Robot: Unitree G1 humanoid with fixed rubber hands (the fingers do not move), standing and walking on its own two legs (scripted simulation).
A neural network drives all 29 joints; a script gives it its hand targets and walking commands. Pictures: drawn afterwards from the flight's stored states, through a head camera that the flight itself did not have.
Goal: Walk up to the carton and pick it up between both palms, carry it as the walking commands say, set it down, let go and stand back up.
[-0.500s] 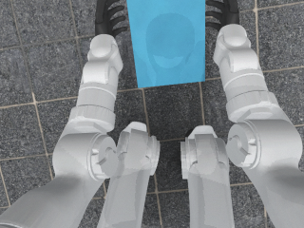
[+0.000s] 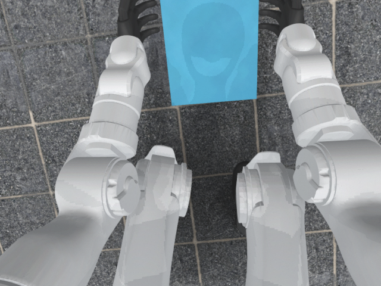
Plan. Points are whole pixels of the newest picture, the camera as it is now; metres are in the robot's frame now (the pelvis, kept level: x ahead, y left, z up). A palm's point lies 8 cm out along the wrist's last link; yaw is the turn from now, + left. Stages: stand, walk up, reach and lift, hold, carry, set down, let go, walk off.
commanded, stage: set down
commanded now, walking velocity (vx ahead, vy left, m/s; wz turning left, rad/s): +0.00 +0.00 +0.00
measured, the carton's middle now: (207, 39) +0.53 +0.00 -0.28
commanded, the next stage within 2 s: none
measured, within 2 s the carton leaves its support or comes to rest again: rests again in 1.68 s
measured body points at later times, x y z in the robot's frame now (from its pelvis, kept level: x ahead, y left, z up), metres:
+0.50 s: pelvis +0.00 +0.00 +0.00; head +0.36 -0.01 +0.25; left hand +0.52 +0.14 -0.19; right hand +0.54 -0.12 -0.19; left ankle +0.09 +0.13 -0.34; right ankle +0.10 -0.13 -0.34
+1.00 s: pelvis +0.00 +0.00 +0.00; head +0.37 -0.01 +0.25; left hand +0.53 +0.15 -0.20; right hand +0.55 -0.13 -0.20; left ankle +0.09 +0.13 -0.34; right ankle +0.10 -0.13 -0.34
